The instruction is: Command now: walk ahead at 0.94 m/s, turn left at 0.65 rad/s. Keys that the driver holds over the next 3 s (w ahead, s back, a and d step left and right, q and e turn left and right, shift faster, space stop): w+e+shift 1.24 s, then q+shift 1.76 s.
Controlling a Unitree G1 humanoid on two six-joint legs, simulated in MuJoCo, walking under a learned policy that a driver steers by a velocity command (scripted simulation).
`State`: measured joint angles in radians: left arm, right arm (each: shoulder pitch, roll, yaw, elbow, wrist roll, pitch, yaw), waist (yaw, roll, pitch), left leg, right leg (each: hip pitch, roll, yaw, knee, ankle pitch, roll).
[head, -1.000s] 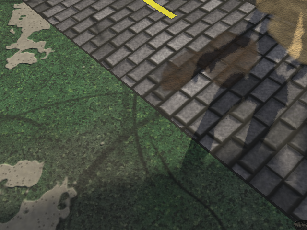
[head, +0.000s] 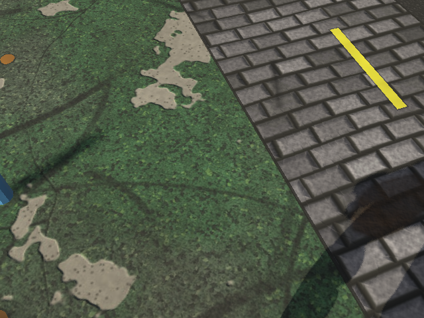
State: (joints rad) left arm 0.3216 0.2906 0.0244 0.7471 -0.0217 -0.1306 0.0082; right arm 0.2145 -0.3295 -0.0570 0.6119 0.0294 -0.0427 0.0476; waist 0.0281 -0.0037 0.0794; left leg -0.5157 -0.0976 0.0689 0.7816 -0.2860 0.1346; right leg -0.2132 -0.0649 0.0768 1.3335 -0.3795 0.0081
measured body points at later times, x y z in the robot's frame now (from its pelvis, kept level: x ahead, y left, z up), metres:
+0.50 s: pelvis +0.47 -0.01 +0.01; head +0.49 +0.00 +0.46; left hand +0.59 +0.25 -0.11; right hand +0.55 -0.29 -0.08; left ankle +0.33 +0.13 -0.56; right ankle +0.55 -0.06 -0.70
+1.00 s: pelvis +0.91 -0.04 +0.03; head +0.92 -0.05 +0.48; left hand +1.22 +0.07 -0.04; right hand +0.76 -0.30 -0.07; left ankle +0.97 +0.09 -0.70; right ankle +0.85 -0.13 -0.59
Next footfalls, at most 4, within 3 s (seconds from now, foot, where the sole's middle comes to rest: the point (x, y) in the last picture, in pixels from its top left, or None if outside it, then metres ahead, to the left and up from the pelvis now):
0.38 right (246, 263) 0.59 -0.06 -0.74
0.80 left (209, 158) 1.00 0.07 -0.74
1.26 right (325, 127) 1.17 -0.39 -0.74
1.72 left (337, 76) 1.47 -0.48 -0.74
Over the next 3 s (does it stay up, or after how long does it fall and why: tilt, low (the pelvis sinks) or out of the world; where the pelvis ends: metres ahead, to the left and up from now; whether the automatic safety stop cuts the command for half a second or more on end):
stays up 1.37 -0.51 0.04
